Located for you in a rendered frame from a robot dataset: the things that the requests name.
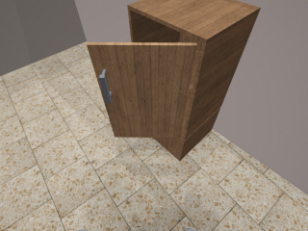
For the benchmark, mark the cupboard door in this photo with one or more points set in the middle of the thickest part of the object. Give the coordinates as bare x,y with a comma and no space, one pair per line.
150,84

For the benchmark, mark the handle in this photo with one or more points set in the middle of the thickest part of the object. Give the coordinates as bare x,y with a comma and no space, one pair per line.
104,85

